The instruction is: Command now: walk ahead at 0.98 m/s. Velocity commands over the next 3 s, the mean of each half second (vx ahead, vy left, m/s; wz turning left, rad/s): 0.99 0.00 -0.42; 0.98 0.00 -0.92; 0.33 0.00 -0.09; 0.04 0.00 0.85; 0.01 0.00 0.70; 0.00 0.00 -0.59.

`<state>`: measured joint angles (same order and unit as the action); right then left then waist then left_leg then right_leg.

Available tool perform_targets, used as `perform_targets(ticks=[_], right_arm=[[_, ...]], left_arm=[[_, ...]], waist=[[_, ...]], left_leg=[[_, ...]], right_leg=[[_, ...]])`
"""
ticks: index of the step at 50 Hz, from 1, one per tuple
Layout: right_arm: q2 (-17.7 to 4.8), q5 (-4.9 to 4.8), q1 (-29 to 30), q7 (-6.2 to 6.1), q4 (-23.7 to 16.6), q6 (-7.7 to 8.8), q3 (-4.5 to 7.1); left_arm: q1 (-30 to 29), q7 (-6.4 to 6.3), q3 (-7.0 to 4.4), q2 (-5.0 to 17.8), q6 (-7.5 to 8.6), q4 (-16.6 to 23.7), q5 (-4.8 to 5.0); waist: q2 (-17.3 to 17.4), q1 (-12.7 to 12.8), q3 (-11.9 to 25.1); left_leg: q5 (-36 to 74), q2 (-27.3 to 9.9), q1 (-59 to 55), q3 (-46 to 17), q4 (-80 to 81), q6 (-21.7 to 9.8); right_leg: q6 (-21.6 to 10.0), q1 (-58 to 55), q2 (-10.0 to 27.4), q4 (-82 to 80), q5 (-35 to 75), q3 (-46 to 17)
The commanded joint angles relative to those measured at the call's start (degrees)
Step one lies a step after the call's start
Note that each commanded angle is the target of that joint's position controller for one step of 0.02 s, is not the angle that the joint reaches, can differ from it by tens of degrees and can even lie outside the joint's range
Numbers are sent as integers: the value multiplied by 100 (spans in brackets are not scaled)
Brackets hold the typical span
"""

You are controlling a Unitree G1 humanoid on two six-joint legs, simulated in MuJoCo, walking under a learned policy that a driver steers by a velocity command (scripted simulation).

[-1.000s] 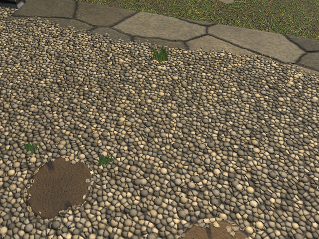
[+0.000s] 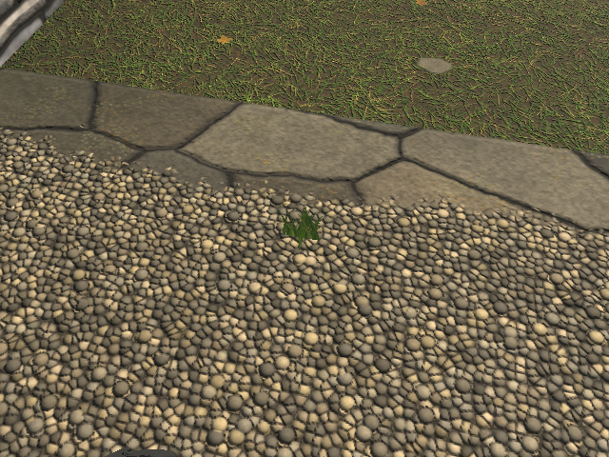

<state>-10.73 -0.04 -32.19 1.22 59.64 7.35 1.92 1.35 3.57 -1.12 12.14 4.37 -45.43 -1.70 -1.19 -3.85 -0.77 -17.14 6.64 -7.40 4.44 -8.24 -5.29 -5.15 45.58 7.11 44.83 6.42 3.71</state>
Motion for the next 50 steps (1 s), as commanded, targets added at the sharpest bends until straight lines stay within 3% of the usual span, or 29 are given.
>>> perform_targets(ticks=[1, 4, 6, 7, 8, 9, 10, 12, 15, 17, 19, 21, 24, 26, 27, 28, 29, 30, 31, 32, 33, 35, 37, 38, 42, 43, 46, 48, 50], right_arm=[[-813, -38, 108, -78, -321, 153, 71], [-1165, 104, -6, -190, -253, 42, 98], [-1459, 272, 262, -309, -250, -141, 194], [-1451, 284, 549, -319, -329, -187, 221], [-798, 217, 521, -223, -561, -124, 96], [-471, -49, 71, -57, -760, 29, 32], [-807, 8, 863, -109, -981, 95, 58], [-727, 142, 1591, -92, -1241, 158, 7], [-512, 423, 1766, 22, -1548, -98, -65], [-562, 432, 2413, 75, -1893, -191, -113], [-597, 323, 3229, 120, -2245, -187, -175], [-567, 220, 3588, 159, -2365, -174, -223], [-830, 150, 3794, 80, -2502, -183, -166], [-1110, 170, 3407, -10, -2454, -156, -57], [-1330, 160, 2681, -84, -2273, -122, 48], [-1551, 181, 1605, -192, -2035, -104, 164], [-1999, 339, 362, -325, -1904, -107, 309], [-2388, 518, 609, -271, -1932, -124, 388], [-1983, 444, 1117, -210, -2003, -190, 419], [-1351, 384, 1524, -188, -2065, -200, 278], [-1087, 377, 1606, -167, -1949, -202, 216], [-899, 328, 1343, -166, -1615, -144, 148], [-607, 145, 1110, -88, -1316, -58, 89], [-714, 119, 1135, -55, -1305, -6, 103], [-828, 138, 1355, -73, -1216, 86, 123], [-1004, 145, 1277, -78, -1201, 108, 142], [-1294, 145, 874, -158, -1086, 46, 189], [-1681, 135, 762, -273, -1132, -101, 272], [-1908, 108, 1096, -304, -1299, -270, 347]], left_arm=[[-719, 9, 51, 197, 56, 450, 80], [-371, -111, -49, 523, 59, 413, 57], [1462, -249, -233, 919, 50, -119, 77], [2549, -338, -357, 1154, 23, -451, 10], [3137, -411, -511, 1584, -24, -560, -104], [2827, -296, -565, 1632, -53, -620, -83], [2326, -211, -533, 1264, -27, -603, -12], [1970, -195, -428, 719, 31, -705, 15], [1956, -316, -338, 618, 140, -806, 107], [2024, -323, -374, 833, 222, -742, 170], [2032, -296, -414, 945, 267, -622, 150], [2195, -237, -496, 1132, 291, -574, 183], [2499, -219, -550, 1270, 254, -560, 230], [2545, -286, -579, 1401, 202, -527, 204], [2482, -293, -622, 1602, 182, -497, 166], [2227, -278, -652, 1705, 185, -414, 144], [2083, -263, -497, 1113, 228, -206, 124], [2713, -282, -293, 318, 225, 179, 492], [2486, -364, -279, 736, 117, 100, 356], [1898, -339, -323, 931, 44, 79, 219], [1632, -268, -328, 892, -2, 118, 157], [1355, -102, -294, 643, -161, 317, -10], [961, -19, -223, 408, -313, 549, -28], [867, 27, -185, 375, -352, 720, -19], [122, 144, -116, 551, -377, 1095, 25], [-75, 186, -63, 518, -370, 1248, 13], [-533, 238, -39, 622, -345, 1286, -6], [87, 179, -96, 803, -304, 1096, -20], [2127, 13, -312, 1151, -208, 483, -55]], waist=[[256, 200, -926], [668, 486, -237], [952, 1361, 752], [841, 1880, 1187], [-166, 1716, 1640], [-1613, 1014, 2068], [-702, 1011, 1243], [438, 661, 271], [299, 126, -209], [240, 166, -548], [147, 318, -815], [-6, 532, -707], [-176, 754, -434], [-224, 573, -16], [-191, 214, 511], [-156, -394, 1054], [326, -840, 1926], [2464, -120, 2781], [1823, -37, 2172], [958, -114, 1253], [431, -39, 702], [643, 172, 277], [624, 270, 11], [771, 376, -7], [476, 538, -403], [470, 579, -615], [293, 467, -723], [566, 861, -261], [558, 1748, 746]], left_leg=[[3925, -1450, 1143, -385, 955, -314], [7254, -1674, -267, -229, -365, -157], [7829, -1814, -379, -88, -2673, -151], [6843, -1634, 458, 67, -4356, -163], [3264, -996, 2423, 68, -6655, -128], [-780, -117, 4534, -587, -8119, 64], [-170, -600, 5272, -924, -7967, -103], [326, -1057, 4924, -935, -7026, -71], [15, -1291, 4471, -877, -6160, 338], [262, -1393, 4503, -644, -5320, 589], [1237, -1297, 3974, -442, -3987, 738], [2234, -1046, 3124, -295, -3047, 734], [2471, -868, 2939, -365, -2406, 626], [1863, -661, 2423, -428, -2010, 529], [1358, -544, 1631, -389, -2021, 453], [1045, -809, 361, -474, -2178, 395], [-897, -1995, -991, -1624, -2267, 299], [-2249, -3653, -2101, -4937, -1023, -272], [-3154, -3459, -1445, -5249, -620, -362], [-2603, -3097, -638, -4073, -684, -255], [-1333, -2860, 97, -3154, -657, -187], [-53, -2535, 816, -1962, -559, -23], [871, -2272, 981, -1073, -420, 212], [1381, -2410, 1053, -836, -368, 174], [2440, -1915, 1414, 571, 51, 329], [2896, -2024, 1501, 767, 112, 353], [5149, -1863, 1010, 1304, -103, 496], [7447, -2023, 500, 1320, -1320, 534], [7436, -2235, 1102, 1067, -4142, 463]], right_leg=[[-145, -1283, -395, -1031, 584, 404], [-347, -1838, -1051, -1324, -426, 619], [-547, -3435, -1285, -1437, -1194, 492], [-730, -4740, -988, -1505, -1559, 244], [-1142, -6249, 290, -1238, -3136, -1585], [-1949, -7265, 1226, -2502, -3831, -5039], [-1743, -6789, 932, -2935, -3582, -4738], [-1411, -5071, 552, -3183, -2547, -3485], [-1321, -3590, 26, -3486, -2176, -2817], [-1369, -2885, -99, -3843, -2031, -2563], [-1210, -2217, -385, -4075, -1542, -2238], [-962, -2088, -542, -4074, -692, -2043], [-742, -3225, -354, -3667, 380, -2198], [-517, -3984, -313, -2695, 1647, -2249], [-406, -4086, -391, -1667, 2256, -2172], [-308, -3480, -623, -296, 1897, -2092], [-304, -2560, -922, 1634, 176, -1777], [-126, -862, -1484, 3394, -3401, -1204], [-250, -140, -932, 3864, -2953, -1025], [-237, 11, -649, 3665, -2465, -891], [-198, -135, -459, 3369, -2239, -838], [-145, -310, -209, 3111, -2201, -824], [-160, -72, -68, 3077, -2056, -715], [-148, 35, -36, 2996, -1862, -644], [-180, -156, -166, 1834, -692, -222], [-250, -344, -115, 1200, -558, -50], [-518, -1122, -659, 112, -474, 756], [-650, -1921, -1120, -192, -872, 923], [-898, -4202, -1428, -695, -848, 503]])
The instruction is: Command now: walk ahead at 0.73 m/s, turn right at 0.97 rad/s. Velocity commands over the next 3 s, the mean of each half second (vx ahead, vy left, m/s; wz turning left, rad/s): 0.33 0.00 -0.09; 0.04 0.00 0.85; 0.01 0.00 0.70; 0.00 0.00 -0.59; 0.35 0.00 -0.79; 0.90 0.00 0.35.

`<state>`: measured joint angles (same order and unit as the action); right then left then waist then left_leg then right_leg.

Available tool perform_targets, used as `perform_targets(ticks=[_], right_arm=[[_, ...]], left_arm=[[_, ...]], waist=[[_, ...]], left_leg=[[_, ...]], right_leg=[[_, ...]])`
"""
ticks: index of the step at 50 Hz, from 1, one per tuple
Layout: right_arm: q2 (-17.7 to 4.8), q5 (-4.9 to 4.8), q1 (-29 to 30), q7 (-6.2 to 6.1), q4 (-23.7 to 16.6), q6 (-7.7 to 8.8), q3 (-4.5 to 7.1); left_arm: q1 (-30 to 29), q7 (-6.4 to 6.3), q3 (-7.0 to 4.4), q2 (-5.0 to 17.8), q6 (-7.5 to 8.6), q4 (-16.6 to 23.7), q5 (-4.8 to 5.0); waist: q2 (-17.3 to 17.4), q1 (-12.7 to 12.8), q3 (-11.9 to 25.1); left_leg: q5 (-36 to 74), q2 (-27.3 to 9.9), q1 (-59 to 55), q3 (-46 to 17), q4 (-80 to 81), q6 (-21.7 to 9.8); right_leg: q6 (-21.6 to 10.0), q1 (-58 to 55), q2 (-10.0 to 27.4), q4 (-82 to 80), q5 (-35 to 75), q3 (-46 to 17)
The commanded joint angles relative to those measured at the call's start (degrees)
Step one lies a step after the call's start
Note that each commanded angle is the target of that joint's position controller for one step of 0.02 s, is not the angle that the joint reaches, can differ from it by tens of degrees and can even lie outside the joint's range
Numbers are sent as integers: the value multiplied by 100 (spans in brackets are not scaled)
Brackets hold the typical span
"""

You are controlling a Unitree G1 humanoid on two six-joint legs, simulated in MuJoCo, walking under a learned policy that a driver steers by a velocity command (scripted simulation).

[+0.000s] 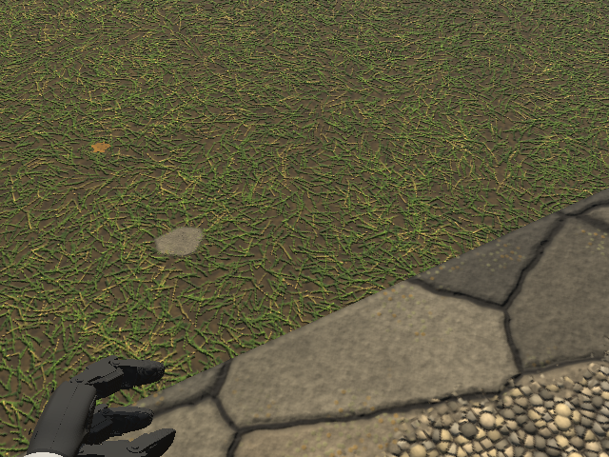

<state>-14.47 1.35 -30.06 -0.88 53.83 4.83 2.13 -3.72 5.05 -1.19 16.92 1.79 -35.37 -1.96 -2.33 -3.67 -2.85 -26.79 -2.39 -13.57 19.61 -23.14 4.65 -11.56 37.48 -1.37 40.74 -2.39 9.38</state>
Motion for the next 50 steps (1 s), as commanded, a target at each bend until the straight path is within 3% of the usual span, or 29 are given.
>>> perform_targets(ticks=[1, 2, 3, 4, 5, 6, 7, 9, 11, 13, 16, 19, 22, 24, 25, 26, 27, 28, 29, 30, 33, 38, 43, 45, 46, 47, 48, 49, 50], right_arm=[[-1321, -46, 855, -12, -738, -35, 315], [-632, 57, 528, 38, -1039, -45, 189], [-872, -78, 481, 8, -1545, -34, 182], [-1047, -227, 1327, -54, -1987, 384, 147], [-1050, -362, 1453, -106, -1971, 451, 177], [-1078, -338, 1252, -174, -1703, 357, 199], [-1155, -312, 876, -200, -1515, 216, 267], [-989, -233, 675, -181, -1381, 16, 287], [-533, -169, 1101, -159, -1515, 14, 170], [-333, -183, 1258, -82, -1470, 31, 105], [-440, -237, 1935, 99, -1650, 57, 119], [-585, -257, 2212, 320, -1878, 64, 166], [-773, -190, 1703, 468, -1893, 48, 275], [-981, -167, 376, 398, -1618, 70, 410], [-1389, -141, -50, 290, -1656, 82, 535], [-1763, 112, 383, 187, -1841, 42, 532], [-1601, 122, 992, 118, -2174, -62, 546], [-1242, 23, 1442, 59, -2390, -153, 448], [-1050, -135, 1675, 23, -2455, -269, 387], [-982, -238, 1817, -5, -2534, -341, 353], [-1051, -189, 1930, -56, -2631, -509, 428], [-1236, -224, 1738, -207, -2575, -685, 557], [-1225, -212, 1890, -179, -2684, -815, 596], [-1235, -264, 2056, -159, -2754, -828, 602], [-1160, -301, 2130, -146, -2793, -830, 571], [-870, -292, 1810, -124, -2749, -842, 482], [-831, -354, 1842, -71, -2926, -794, 471], [-1374, -231, 1761, -6, -2822, -697, 611], [-1533, -247, 1676, 28, -2651, -701, 665]], left_arm=[[2966, -316, -442, 855, 63, -782, -24], [2591, -408, -608, 1549, 7, -669, 39], [2776, -398, -752, 1916, -90, -371, 13], [2340, -333, -751, 1799, 45, 24, 286], [1778, -297, -649, 1398, 161, 40, 326], [1247, -304, -508, 968, 245, 121, 337], [936, -330, -427, 754, 297, 180, 304], [883, -354, -302, 410, 347, -30, 280], [1219, -445, -275, 383, 380, -360, 214], [1280, -570, -272, 388, 333, -488, 139], [1434, -728, -269, 433, 218, -583, 136], [1410, -837, -291, 503, 27, -615, 122], [1139, -909, -341, 566, -149, -475, 134], [651, -955, -356, 575, -204, -266, 151], [626, -892, -311, 463, -162, -73, 92], [1297, -724, -197, -30, -129, 50, -15], [1726, -554, -205, 418, -32, -117, 88], [1230, -495, -249, 623, -29, -23, 195], [970, -499, -241, 507, -73, 10, 123], [856, -534, -239, 462, -139, 70, 66], [893, -566, -228, 208, -191, 0, 141], [776, -699, -256, 227, -135, -130, 229], [648, -631, -362, 352, 24, -201, 283], [972, -591, -449, 504, 99, -322, 294], [1202, -591, -512, 620, 110, -415, 276], [1221, -612, -585, 917, 67, -375, 195], [1099, -624, -624, 1203, -13, -348, -6], [838, -638, -570, 858, 13, -150, -93], [558, -698, -497, 584, -7, -19, -13]], waist=[[139, 1641, 1042], [-1086, 892, 913], [-495, 1004, 2559], [-48, 1048, 2734], [800, 632, 1768], [1364, 255, 1213], [1399, -34, 916], [925, -168, 552], [439, 35, 510], [180, 176, 650], [57, 587, 629], [-156, 688, 583], [-193, 418, 689], [-65, -297, 1072], [850, -484, 1366], [2311, 244, 1857], [1506, 215, 2647], [761, 219, 1961], [-82, 377, 1259], [-170, 461, 995], [339, 537, 722], [1014, 299, 1162], [1399, 144, 1051], [1429, 313, 1014], [1263, 420, 1041], [470, 252, 1274], [-1380, 74, 1042], [-1168, 74, 871], [-742, 32, 764]], left_leg=[[4555, -777, 2804, -495, -4451, -385], [-795, 158, 4765, -634, -6820, -148], [-631, 290, 5727, -1900, -7776, -7], [-478, 442, 5884, -2914, -7393, -138], [-149, 151, 6123, -2830, -6798, -183], [177, -194, 5733, -2727, -6446, -126], [367, -453, 5211, -2667, -6065, -49], [597, -713, 4436, -2491, -5089, -38], [1255, -473, 4195, -2111, -4102, -110], [2388, -276, 4090, -1948, -3080, -245], [3676, -71, 4493, -1871, -1874, -344], [3476, -83, 4866, -1780, -1453, -405], [2254, 172, 4741, -1519, -1477, -643], [2530, 426, 3237, -1603, -808, -1057], [4976, -292, 1983, -2917, -449, -1509], [6032, -1612, 383, -6013, -130, -2917], [4133, -1683, 333, -6402, 254, -2862], [3047, -1421, 1107, -5813, 353, -2542], [2221, -1070, 1977, -5285, 562, -2197], [1703, -844, 2549, -5023, 669, -2026], [1601, -128, 3321, -4384, 727, -1683], [1509, -97, 2835, -4651, 475, -1493], [1185, -23, 2665, -5201, 352, -1344], [1192, 101, 2778, -5378, 143, -1223], [830, 310, 3079, -5262, -127, -1065], [-512, 737, 3735, -4712, -1095, -834], [-929, 1459, 4786, -3270, -2569, -544], [-557, 930, 5129, -3225, -3734, -296], [-149, 741, 5126, -3044, -4184, -210]], right_leg=[[-321, -4465, -374, -791, 334, -642], [-619, -5427, 962, -72, 4083, -2396], [-1769, -6649, 1794, -782, 4159, -4345], [-1819, -6366, 1768, -1859, 1938, -5362], [-1526, -5385, 1743, -2188, 1315, -4894], [-1196, -4234, 1668, -2226, 1686, -4313], [-995, -3283, 1604, -2198, 2361, -3737], [-547, -1942, 1150, -2217, 3068, -2741], [-218, -1575, 666, -2278, 4008, -1774], [166, -1837, 345, -2255, 3889, -1046], [561, -2698, 465, -2154, 3316, -761], [617, -3307, 801, -1864, 3011, -757], [550, -3589, 1088, -980, 3988, -758], [811, -2932, 847, 767, 4381, -494], [1068, -1793, 56, 2541, 1366, -304], [1602, 379, -1225, 4588, -3574, -1069], [1375, 364, -725, 4957, -3141, -2188], [1304, 445, -555, 4785, -2684, -2096], [1280, 458, -348, 4242, -2375, -1937], [1276, 311, -209, 3639, -2188, -1878], [1400, -415, -294, 1846, -1889, -1573], [1566, -745, -385, 576, -1403, -1783], [1413, -1236, -459, -534, -1390, -1873], [1281, -1857, -345, -1412, -1087, -1852], [1170, -2469, -56, -2026, -628, -1870], [753, -3290, 1001, -2232, -652, -2646], [-41, -3251, 1986, -2526, -108, -3918], [-271, -2998, 2275, -2541, 14, -4074], [-97, -2881, 1998, -2389, -74, -3381]])
Over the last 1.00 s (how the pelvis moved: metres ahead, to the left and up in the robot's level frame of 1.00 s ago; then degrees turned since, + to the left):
0.91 -0.14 -0.03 -40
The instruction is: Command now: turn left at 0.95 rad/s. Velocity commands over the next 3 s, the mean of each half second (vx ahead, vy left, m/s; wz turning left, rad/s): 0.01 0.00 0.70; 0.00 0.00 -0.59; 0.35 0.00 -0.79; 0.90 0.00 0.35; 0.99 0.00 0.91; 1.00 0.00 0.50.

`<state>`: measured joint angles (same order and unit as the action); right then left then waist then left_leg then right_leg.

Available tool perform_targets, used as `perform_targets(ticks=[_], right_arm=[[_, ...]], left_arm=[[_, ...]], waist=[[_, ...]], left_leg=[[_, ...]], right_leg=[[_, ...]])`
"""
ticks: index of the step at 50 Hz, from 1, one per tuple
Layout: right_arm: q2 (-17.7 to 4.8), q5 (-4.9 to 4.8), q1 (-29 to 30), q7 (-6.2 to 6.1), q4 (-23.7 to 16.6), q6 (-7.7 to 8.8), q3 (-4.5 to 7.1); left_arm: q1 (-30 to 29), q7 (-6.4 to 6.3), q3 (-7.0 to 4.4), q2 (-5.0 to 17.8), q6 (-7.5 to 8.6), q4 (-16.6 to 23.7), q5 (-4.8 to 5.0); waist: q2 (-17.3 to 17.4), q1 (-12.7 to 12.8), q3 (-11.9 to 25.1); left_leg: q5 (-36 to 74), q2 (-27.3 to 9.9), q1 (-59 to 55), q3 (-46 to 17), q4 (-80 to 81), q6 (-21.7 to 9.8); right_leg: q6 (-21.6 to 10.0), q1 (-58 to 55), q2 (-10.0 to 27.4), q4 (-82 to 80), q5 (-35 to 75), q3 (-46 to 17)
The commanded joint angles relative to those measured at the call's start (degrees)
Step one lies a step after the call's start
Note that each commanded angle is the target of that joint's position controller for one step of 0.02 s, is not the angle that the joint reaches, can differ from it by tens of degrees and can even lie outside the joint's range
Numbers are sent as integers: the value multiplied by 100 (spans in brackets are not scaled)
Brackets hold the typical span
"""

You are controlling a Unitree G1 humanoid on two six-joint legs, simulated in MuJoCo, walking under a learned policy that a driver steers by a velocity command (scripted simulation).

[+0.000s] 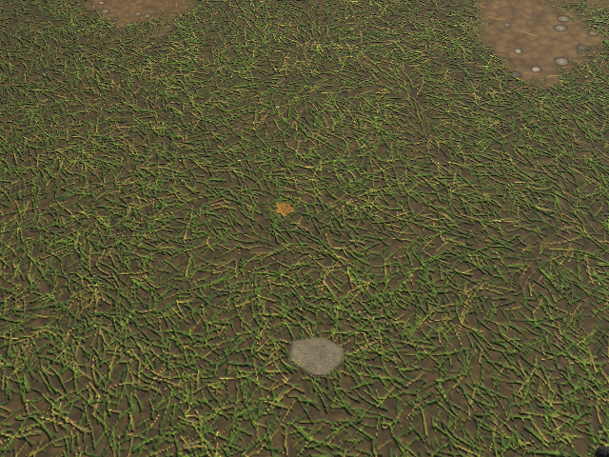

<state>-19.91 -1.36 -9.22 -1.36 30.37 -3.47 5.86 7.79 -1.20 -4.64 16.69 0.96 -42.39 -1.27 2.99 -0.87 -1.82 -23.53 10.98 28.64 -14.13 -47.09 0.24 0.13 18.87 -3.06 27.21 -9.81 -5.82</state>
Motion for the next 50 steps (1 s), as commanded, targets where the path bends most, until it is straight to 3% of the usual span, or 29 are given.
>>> perform_targets(ticks=[1, 2, 3, 6, 8, 12, 15, 17, 18, 19, 20, 21, 22, 23, 24, 25, 26, 28, 33, 39, 41, 43, 44, 45, 46, 47, 48, 49, 50], right_arm=[[-893, 21, -508, 63, -146, 76, 274], [-744, 41, -589, 65, -102, 35, 224], [-598, 16, -585, 94, -121, 17, 160], [-403, -63, -23, 106, -367, 37, 41], [-347, -43, 158, 118, -461, 49, 10], [-172, 22, 243, 172, -493, 58, -63], [-164, 39, 152, 186, -419, 29, -57], [-171, 34, 61, 211, -376, 1, -30], [-150, 38, -129, 226, -286, -4, -13], [-241, 51, -413, 214, -146, 7, 36], [-589, 56, -629, 153, -91, 35, 140], [-1052, 166, -566, 57, -272, 81, 147], [-714, 338, -588, 100, -262, 201, 41], [-291, 385, -414, 160, -115, 303, -111], [-103, 329, -91, 172, 41, 367, -163], [-52, 289, 115, 158, 86, 407, -184], [-72, 289, 325, 128, 143, 431, -188], [-310, 326, 437, 21, 159, 415, -97], [-229, 285, 315, -153, 320, 311, -59], [-461, 188, 451, -66, 434, 312, 100], [-536, 98, 490, -18, 471, 327, 151], [-528, -15, 575, 27, 539, 317, 177], [-403, -33, 327, 67, 687, 312, 169], [-205, 97, 284, 88, 640, 326, 128], [126, 326, 841, 69, 115, 377, -21], [-173, 289, 1152, 45, 154, 396, 54], [-295, 156, 1198, 19, 165, 421, 88], [-247, 152, 1079, -35, 259, 430, 94], [-357, 210, 964, -87, 311, 418, 125]], left_arm=[[-713, -127, -108, 476, 38, 750, 7], [-697, -182, -84, 481, 5, 769, 69], [-629, -224, -56, 502, -25, 768, 63], [-183, -264, -82, 660, -100, 682, -23], [32, -248, -131, 791, -131, 629, -34], [-17, -148, -230, 1009, -142, 587, 11], [-73, -33, -266, 1092, -116, 524, 125], [-62, 23, -270, 1099, -70, 461, 265], [-128, 35, -260, 1076, -57, 429, 349], [-17, 41, -209, 909, -43, 338, 393], [312, 70, -109, 595, -18, 249, 250], [356, 161, 132, 100, 17, 496, -139], [94, 113, 0, 507, 4, 446, 11], [-30, 93, -45, 692, -57, 342, 220], [123, 73, -33, 584, -117, 240, 274], [231, 26, -42, 593, -186, 75, 233], [402, 5, -74, 648, -244, -1, 217], [495, -19, -145, 806, -281, 69, 279], [218, 5, -78, 507, -396, 445, 264], [211, 197, -78, 401, -451, 861, 242], [246, 255, -118, 431, -502, 974, 265], [505, 277, -183, 433, -547, 978, 280], [812, 209, -273, 581, -536, 899, 260], [1254, 85, -508, 1272, -493, 886, 253], [1281, 67, -605, 1981, -382, 1053, 97], [1293, 159, -517, 1644, -205, 1105, 1], [1064, 153, -450, 1536, -95, 1079, 50], [731, 97, -417, 1364, -78, 1089, 192], [395, 40, -336, 1160, -123, 1165, 307]], waist=[[-946, -231, 546], [-838, -177, 458], [-799, -130, 354], [-1018, 233, 301], [-1101, 386, 433], [-1149, 403, 607], [-1228, 296, 691], [-1288, 192, 731], [-1264, 37, 757], [-1108, -82, 811], [-275, -44, 1037], [1618, 161, 1249], [1154, -268, 1735], [682, -226, 1407], [674, -2, 1054], [599, 40, 886], [625, 154, 740], [654, 195, 612], [430, -19, 390], [430, 13, 500], [483, 57, 569], [398, 270, 657], [69, 377, 736], [-1151, 494, 798], [-2552, 390, 988], [-1463, 723, 1483], [-1040, 531, 1095], [-706, 297, 854], [-694, 137, 701]], left_leg=[[-138, -690, 913, 462, -2133, 312], [119, -777, 1080, 589, -2599, 379], [225, -890, 1164, 796, -2826, 435], [509, -1280, 1523, 1221, -2296, 601], [457, -1476, 1528, 1269, -1894, 691], [376, -1634, 759, 1468, -923, 602], [196, -1393, -70, 1718, -57, 392], [320, -1274, -473, 1734, 778, 175], [762, -1179, -897, 1792, 1531, 12], [1448, -1042, -1634, 1782, 2336, -183], [3059, -1503, -2807, 1064, 2513, -390], [5850, -3202, -3850, -826, 2077, -1130], [5437, -3668, -3106, -874, 2287, -2017], [4666, -3157, -2730, -183, 2432, -1811], [3960, -2773, -2485, 286, 2497, -1451], [3772, -2632, -2256, 584, 2545, -1271], [4014, -2560, -1862, 890, 2600, -1232], [3875, -2608, -1826, 1125, 2722, -1270], [2656, -3019, -2234, 1156, 2965, -1382], [3234, -3225, -2289, 1676, 2731, -1299], [3395, -3293, -2393, 1833, 2494, -1115], [3238, -3186, -2252, 2177, 1921, -742], [2853, -2888, -1901, 2466, 1253, -408], [1535, -2249, -628, 2871, -373, 104], [-1658, -1195, 1336, 2318, -2016, 558], [-1748, -1182, 1590, 1216, -2745, 501], [-1190, -1230, 1624, 1009, -2681, 337], [-616, -1337, 1679, 936, -2434, 268], [-178, -1389, 1639, 887, -2162, 258]], right_leg=[[-1055, -947, 1795, -938, 510, -1292], [-1005, -968, 1672, -911, 558, -1006], [-1039, -906, 1609, -941, 807, -709], [-1192, -1402, 1611, -1022, 1161, -199], [-1309, -1761, 1809, -1005, 1403, -61], [-1309, -1602, 1993, -941, 1666, 461], [-1257, -1347, 2048, -769, 1964, 683], [-1133, -1427, 2137, -497, 1987, 664], [-978, -1352, 2084, -223, 1923, 759], [-701, -1015, 1921, 205, 1702, 959], [-225, -117, 1543, 1112, 656, 1405], [329, 1657, 897, 2799, -2928, 1571], [449, 1714, 833, 3573, -3010, 762], [417, 1503, 954, 3666, -2662, 528], [389, 1501, 967, 3420, -2338, 482], [427, 1349, 939, 3399, -1987, 416], [484, 1023, 816, 3464, -1629, 353], [550, 1095, 628, 3635, -1367, 483], [593, 1618, 896, 3194, -1239, 538], [296, 1016, 897, 2187, -1340, 967], [129, 763, 826, 1742, -1296, 1099], [-112, 110, 607, 827, -701, 1317], [-326, -573, 416, 234, 7, 1199], [-809, -1698, 1105, -278, 2254, -147], [-2052, -2433, 2355, -375, 3887, -2567], [-2350, -2402, 2543, -642, 3046, -2608], [-2043, -2066, 2248, -750, 2395, -2138], [-1691, -1880, 1910, -723, 1827, -1761], [-1472, -1639, 1748, -713, 1683, -1556]])
Over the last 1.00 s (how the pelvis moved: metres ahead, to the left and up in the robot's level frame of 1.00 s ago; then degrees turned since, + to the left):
0.41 -0.03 0.03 25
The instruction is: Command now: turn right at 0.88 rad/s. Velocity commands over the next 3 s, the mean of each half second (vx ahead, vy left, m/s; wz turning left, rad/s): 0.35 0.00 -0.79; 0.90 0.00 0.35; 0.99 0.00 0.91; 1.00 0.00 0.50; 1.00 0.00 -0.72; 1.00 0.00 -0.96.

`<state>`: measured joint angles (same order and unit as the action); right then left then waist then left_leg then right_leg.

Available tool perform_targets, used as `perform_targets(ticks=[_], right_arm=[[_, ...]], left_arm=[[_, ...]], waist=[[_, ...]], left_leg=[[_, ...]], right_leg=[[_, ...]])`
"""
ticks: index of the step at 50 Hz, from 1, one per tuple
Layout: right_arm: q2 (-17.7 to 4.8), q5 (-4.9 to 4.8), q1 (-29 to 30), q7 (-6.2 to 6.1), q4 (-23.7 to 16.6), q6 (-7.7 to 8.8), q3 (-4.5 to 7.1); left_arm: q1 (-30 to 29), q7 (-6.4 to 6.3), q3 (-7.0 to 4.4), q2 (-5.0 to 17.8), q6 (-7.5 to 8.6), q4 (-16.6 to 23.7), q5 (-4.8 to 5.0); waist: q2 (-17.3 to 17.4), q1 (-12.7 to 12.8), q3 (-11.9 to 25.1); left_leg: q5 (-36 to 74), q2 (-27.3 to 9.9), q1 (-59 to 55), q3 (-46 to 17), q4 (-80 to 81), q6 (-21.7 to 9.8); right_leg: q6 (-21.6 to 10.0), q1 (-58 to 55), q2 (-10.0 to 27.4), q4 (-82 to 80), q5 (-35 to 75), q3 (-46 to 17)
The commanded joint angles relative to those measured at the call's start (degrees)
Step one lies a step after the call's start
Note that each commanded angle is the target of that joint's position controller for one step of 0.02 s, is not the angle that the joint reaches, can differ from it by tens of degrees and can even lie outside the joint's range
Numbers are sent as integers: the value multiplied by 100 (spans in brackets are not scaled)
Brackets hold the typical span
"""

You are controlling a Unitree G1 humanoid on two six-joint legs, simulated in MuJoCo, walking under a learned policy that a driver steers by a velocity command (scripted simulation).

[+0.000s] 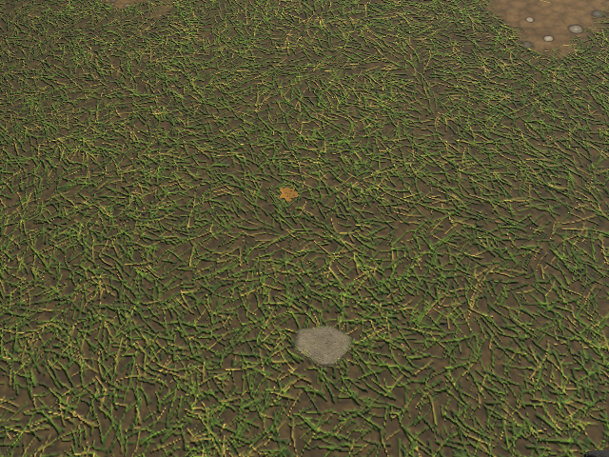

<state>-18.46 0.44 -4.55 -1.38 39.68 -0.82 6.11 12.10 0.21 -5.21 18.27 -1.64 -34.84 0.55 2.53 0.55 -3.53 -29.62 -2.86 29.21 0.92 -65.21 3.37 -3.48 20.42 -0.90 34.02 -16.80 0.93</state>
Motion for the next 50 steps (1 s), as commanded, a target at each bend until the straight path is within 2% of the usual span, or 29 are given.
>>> perform_targets(ticks=[1, 3, 7, 9, 11, 14, 18, 19, 20, 21, 22, 23, 24, 25, 27, 29, 32, 35, 37, 39, 40, 41, 42, 43, 44, 45, 47, 48, 50], right_arm=[[-512, 58, 386, -89, -572, 148, 118], [-402, 52, 183, -54, -456, 161, 87], [-272, -3, 323, -54, -446, 180, 18], [-342, -76, 330, 42, -416, 252, 18], [-443, -146, 572, 141, -489, 389, 47], [-440, -168, 771, 232, -522, 641, 54], [-385, -215, 340, 297, -372, 843, 47], [-293, 264, 5, 302, -164, 530, -72], [-325, 279, -343, 247, -138, 455, -43], [-530, 294, -1006, 186, -22, 475, -11], [-1140, 452, -1753, 133, 37, 524, 86], [-1549, 431, -1829, 212, 151, 527, 209], [-1171, 297, -1566, 249, 118, 517, 133], [-870, 212, -1480, 259, 119, 531, 45], [-656, 161, -1595, 212, 254, 593, -71], [-575, 95, -1919, 230, 497, 651, -120], [-399, 33, -2246, 249, 657, 645, -168], [-611, 44, -2442, 192, 837, 609, -106], [-741, 14, -2497, 173, 961, 580, -79], [-850, -17, -2385, 184, 1014, 600, -79], [-964, -56, -2203, 199, 999, 623, -54], [-940, -80, -1954, 236, 887, 680, -51], [-118, -133, -2138, 229, 640, 726, -218], [-160, -230, -2123, 228, 416, 657, -235], [-382, -127, -1685, 217, 417, 550, -179], [-325, -37, -1505, 280, 434, 495, -194], [-110, 89, -1432, 401, 493, 342, -213], [1, 121, -1387, 450, 452, 247, -238], [108, 138, -922, 530, 242, 120, -279]], left_arm=[[-250, -159, -232, 929, 96, 504, 119], [-282, -221, -217, 933, 63, 575, 42], [-117, -287, -259, 1057, 24, 579, 79], [43, -279, -244, 1038, 45, 569, 141], [92, -239, -243, 1136, 108, 562, 143], [224, -221, -214, 1110, 183, 515, 150], [179, -132, -39, 760, 247, 509, 107], [113, 107, -138, 1077, 179, 383, -368], [41, 158, -85, 856, 182, 417, -331], [-113, 151, 18, 548, 238, 473, -265], [-333, 140, 184, -21, 337, 676, -153], [-304, 77, 177, 117, 380, 815, -132], [-402, 59, 136, 402, 385, 671, -222], [-423, 124, 108, 508, 409, 543, -288], [-379, 273, 98, 522, 426, 405, -375], [-560, 348, 153, 447, 417, 433, -430], [-1327, 377, 300, 286, 449, 665, -419], [-1856, 442, 466, 9, 521, 839, -308], [-1820, 393, 463, 75, 539, 834, -287], [-997, 238, 338, 350, 571, 562, -274], [-1, 127, 233, 537, 590, 246, -282], [1025, -20, 92, 856, 613, -10, -358], [1895, -123, -46, 1344, 644, -113, -551], [1687, -102, -50, 1431, 586, -84, -490], [978, -109, 32, 964, 557, -105, -441], [727, -92, 114, 579, 575, -138, -395], [616, -94, 197, 273, 637, -330, -351], [657, -87, 215, 202, 694, -442, -291], [772, -32, 245, 37, 800, -658, -178]], waist=[[-783, -126, 885], [-752, -182, 1047], [-861, -81, 996], [-985, 25, 1056], [-1293, 127, 731], [-1326, 237, 569], [-1375, 129, 529], [-1395, 26, 457], [-1101, -245, 325], [-564, -630, 384], [879, -958, 606], [1053, -719, 388], [257, -554, 5], [52, -471, -18], [389, -406, 87], [617, -405, -60], [429, -574, -271], [606, -690, -293], [672, -561, -200], [594, -67, 333], [383, 498, 889], [228, 1066, 1438], [-1036, 1116, 2454], [-1609, 883, 2652], [-1142, 621, 1438], [-782, 485, 832], [-809, 168, 210], [-983, 57, 47], [-889, -31, -252]], left_leg=[[752, 68, 1262, -607, -309, -32], [1143, 272, 996, -598, -120, 45], [1346, 538, 956, -743, 953, 192], [1514, 549, 814, -813, 1586, 159], [1448, 588, 822, -870, 2138, 102], [1314, 632, 506, -906, 2808, 18], [1618, 526, -903, -524, 3399, -110], [1351, 674, -1391, -80, 3502, -196], [1392, 604, -2048, -97, 3716, -275], [937, 143, -3034, -659, 3904, -427], [-1087, -1202, -3733, -2816, 4943, -787], [-2413, -2002, -3564, -5084, 5704, -1166], [-2222, -1976, -3299, -4735, 5542, -1244], [-1649, -1593, -3147, -3815, 5326, -1125], [-810, -1020, -2954, -2667, 5430, -962], [-230, -768, -2831, -2383, 5628, -1160], [943, -637, -2750, -2136, 5868, -1451], [2524, -516, -2345, -1785, 5895, -1461], [3680, -651, -2309, -1728, 5717, -1448], [5892, -648, -2192, -1505, 4723, -1271], [6374, -461, -1849, -1294, 3539, -1154], [5344, -169, -710, -1252, 2069, -1051], [1583, 389, 557, -893, -24, -1001], [395, 548, 1187, -790, -974, -1067], [987, 182, 1593, -704, -1248, -1076], [1330, -52, 1584, -610, -1064, -1040], [1451, -282, 1361, -561, -831, -908], [1457, -380, 1385, -539, -774, -847], [1661, -469, 1785, -461, -768, -808]], right_leg=[[-1019, -1485, 1347, -1395, 2523, -2067], [-967, -1394, 1150, -1340, 2743, -1958], [-899, -1449, 952, -1241, 2286, -2281], [-924, -1342, 870, -1667, -581, -2719], [-976, -1190, 930, -1941, -1780, -3220], [-981, -1179, 861, -1819, -1770, -3427], [-908, -549, 735, -1578, -1485, -3275], [-762, -123, 311, -1521, -1858, -3039], [-651, 388, 175, -1197, -1942, -2929], [-482, 1227, -16, -357, -1936, -2652], [-193, 2116, -753, 1613, -1692, -1623], [-161, 3132, -807, 2703, -1358, -1336], [-159, 3340, -396, 3215, -702, -1430], [-114, 3235, -292, 3218, -283, -1367], [26, 2833, -160, 3019, 128, -1195], [137, 2790, -28, 2808, 439, -855], [357, 2820, 274, 1963, 727, -170], [411, 1741, 49, 707, 788, 194], [310, 969, -104, 256, 682, 276], [136, -563, -375, -53, 492, 249], [36, -1894, -400, -276, 623, 208], [-74, -3488, 235, -205, 303, -281], [-305, -4872, 2090, -673, -2483, -2512], [-494, -4313, 2838, -1936, -3961, -4771], [-460, -3427, 2508, -1979, -3547, -4155], [-447, -2752, 2281, -1976, -2509, -3186], [-297, -1843, 1812, -2290, -1158, -1886], [-273, -1641, 1793, -2415, -832, -1502], [-200, -1588, 1706, -2620, 61, -780]])
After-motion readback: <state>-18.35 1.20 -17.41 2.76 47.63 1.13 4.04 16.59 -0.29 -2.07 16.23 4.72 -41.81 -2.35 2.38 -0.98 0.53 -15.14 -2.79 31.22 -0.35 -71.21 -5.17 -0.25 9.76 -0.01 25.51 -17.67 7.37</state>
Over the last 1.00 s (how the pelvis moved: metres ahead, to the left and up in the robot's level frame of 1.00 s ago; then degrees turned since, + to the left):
0.03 -0.01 0.00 -2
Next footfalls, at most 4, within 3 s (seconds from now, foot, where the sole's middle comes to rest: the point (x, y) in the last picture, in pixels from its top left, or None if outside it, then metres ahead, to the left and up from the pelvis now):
0.42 left None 0.19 0.10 -0.77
0.82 right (475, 451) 0.42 -0.25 -0.77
1.26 left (388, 263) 0.88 -0.11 -0.77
1.68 right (388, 132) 1.34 -0.15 -0.77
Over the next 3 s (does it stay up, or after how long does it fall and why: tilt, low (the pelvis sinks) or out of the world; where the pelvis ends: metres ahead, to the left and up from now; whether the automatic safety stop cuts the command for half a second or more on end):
stays up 2.22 0.27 -0.02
